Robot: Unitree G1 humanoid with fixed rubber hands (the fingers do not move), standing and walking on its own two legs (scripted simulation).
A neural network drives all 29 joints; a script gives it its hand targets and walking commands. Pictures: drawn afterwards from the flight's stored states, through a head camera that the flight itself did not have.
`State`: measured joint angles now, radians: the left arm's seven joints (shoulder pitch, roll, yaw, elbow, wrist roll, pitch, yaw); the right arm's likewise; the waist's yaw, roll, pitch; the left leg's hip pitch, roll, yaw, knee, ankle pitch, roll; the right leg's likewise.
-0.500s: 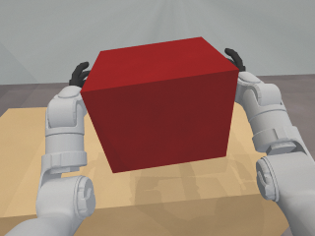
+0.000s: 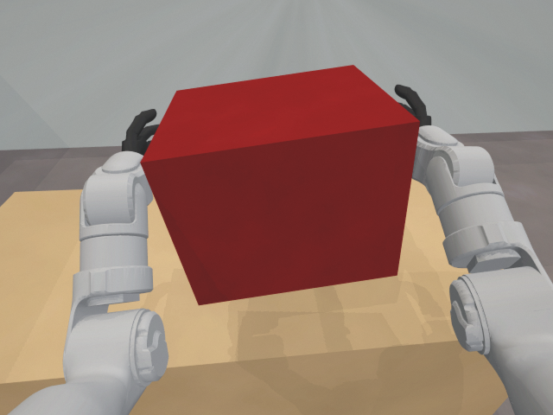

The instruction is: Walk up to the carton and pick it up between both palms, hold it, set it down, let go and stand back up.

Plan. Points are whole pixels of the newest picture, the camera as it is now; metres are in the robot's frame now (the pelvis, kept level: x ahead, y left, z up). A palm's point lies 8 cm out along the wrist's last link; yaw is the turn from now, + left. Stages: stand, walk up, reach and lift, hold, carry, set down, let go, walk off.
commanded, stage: hold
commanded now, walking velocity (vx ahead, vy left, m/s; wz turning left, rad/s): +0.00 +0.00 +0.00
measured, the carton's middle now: (280, 177) +0.38 +0.00 +0.23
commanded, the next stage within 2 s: set down in 0.14 s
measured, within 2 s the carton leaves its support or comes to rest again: neither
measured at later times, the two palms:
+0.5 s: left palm (122, 153) +0.37 +0.22 +0.27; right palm (391, 139) +0.38 -0.16 +0.29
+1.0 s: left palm (130, 185) +0.38 +0.22 +0.21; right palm (379, 186) +0.38 -0.15 +0.21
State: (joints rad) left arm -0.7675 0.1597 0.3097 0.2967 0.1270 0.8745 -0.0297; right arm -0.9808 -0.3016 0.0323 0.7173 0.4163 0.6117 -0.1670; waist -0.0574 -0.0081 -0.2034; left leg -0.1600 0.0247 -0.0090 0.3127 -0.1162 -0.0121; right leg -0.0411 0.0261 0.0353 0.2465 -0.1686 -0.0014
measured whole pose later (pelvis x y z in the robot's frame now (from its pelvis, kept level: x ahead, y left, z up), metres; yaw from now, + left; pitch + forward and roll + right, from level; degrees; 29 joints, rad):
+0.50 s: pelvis +0.01 +0.00 +0.00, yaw +1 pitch -6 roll +0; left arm -0.82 0.17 0.41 0.40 0.24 0.66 -0.15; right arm -0.96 -0.18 -0.09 0.77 0.23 0.39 -0.13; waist -0.06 -0.05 -0.10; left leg -0.05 0.00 -0.02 0.26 -0.11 -0.01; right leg 0.06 0.01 0.03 0.23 -0.18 0.00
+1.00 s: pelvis +0.00 +0.01 +0.00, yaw +1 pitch -7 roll +0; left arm -0.73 0.15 0.37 0.41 0.21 0.52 -0.13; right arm -0.74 -0.13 -0.10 0.67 0.15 0.22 -0.13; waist -0.04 -0.06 -0.02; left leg -0.05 0.00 0.00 0.28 -0.11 0.01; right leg 0.06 0.00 0.02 0.24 -0.18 0.01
